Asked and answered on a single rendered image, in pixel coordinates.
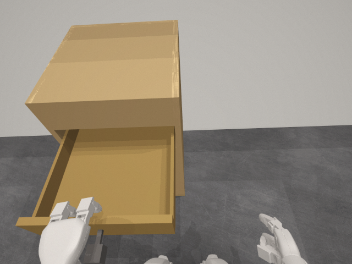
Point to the right robot shin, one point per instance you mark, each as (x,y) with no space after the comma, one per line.
(212,256)

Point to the handle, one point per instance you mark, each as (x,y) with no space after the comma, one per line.
(96,253)

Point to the robot shin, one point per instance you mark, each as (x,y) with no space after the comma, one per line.
(212,256)
(164,257)

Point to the left robot hand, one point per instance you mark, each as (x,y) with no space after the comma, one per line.
(63,240)

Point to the drawer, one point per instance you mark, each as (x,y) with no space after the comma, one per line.
(130,172)

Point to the left robot shin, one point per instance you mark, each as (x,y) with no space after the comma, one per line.
(164,257)

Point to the right robot hand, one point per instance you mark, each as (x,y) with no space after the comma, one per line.
(273,249)

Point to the cabinet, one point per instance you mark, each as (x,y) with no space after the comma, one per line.
(118,75)

